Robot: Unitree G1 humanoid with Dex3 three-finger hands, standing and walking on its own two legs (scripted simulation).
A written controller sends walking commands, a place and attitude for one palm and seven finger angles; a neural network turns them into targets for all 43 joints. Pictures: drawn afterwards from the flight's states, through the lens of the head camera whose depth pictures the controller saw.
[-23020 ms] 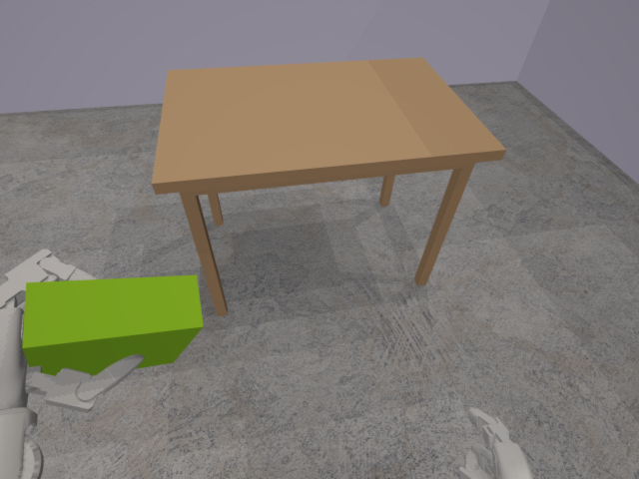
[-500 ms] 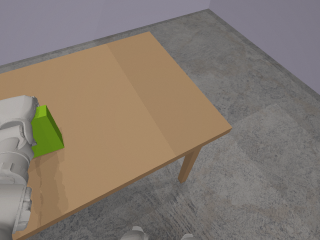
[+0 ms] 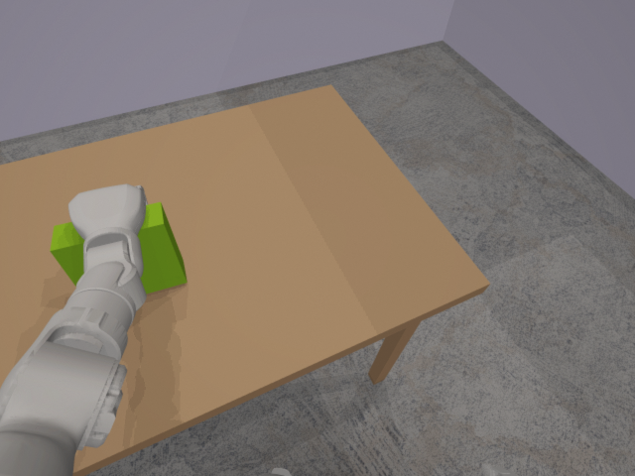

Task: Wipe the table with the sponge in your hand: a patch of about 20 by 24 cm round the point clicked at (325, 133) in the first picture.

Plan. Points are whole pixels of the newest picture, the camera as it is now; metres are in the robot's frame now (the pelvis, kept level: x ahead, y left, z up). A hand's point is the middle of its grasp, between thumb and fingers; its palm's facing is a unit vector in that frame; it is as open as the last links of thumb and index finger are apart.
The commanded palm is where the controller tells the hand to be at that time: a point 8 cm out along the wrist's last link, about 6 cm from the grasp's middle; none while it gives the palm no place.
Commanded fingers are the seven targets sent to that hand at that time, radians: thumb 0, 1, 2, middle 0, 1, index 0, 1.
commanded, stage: slide across to the middle lane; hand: left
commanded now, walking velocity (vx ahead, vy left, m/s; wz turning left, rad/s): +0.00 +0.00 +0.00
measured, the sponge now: (131, 266) +0.40 +0.31 -0.04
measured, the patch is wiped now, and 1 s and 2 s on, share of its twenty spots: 0.35 0.40 0.50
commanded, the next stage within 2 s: wipe back along the middle lane in 0.04 s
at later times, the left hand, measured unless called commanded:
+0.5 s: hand (150, 243) +0.41 +0.27 +0.01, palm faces -0.09 +0.02 -1.00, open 9.7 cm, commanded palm +0.38 +0.23 +0.05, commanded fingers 0.00 0.10 1.30 -1.20 -1.60 -1.20 -1.60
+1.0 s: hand (161, 271) +0.36 +0.24 +0.01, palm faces -0.05 +0.00 -1.00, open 9.7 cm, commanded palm +0.32 +0.21 +0.04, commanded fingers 0.00 0.10 1.30 -1.20 -1.60 -1.20 -1.60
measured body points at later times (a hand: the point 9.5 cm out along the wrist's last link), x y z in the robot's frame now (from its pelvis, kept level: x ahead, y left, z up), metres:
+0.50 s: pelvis +0.02 -0.01 +0.01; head +0.07 -0.02 +0.46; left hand +0.41 +0.26 +0.07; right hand +0.12 -0.27 -0.12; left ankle +0.02 +0.07 -0.71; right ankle -0.01 -0.13 -0.71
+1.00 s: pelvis +0.02 -0.01 +0.01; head +0.03 -0.02 +0.46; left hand +0.36 +0.23 +0.07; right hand +0.19 -0.25 -0.10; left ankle +0.02 +0.07 -0.71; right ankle -0.01 -0.13 -0.71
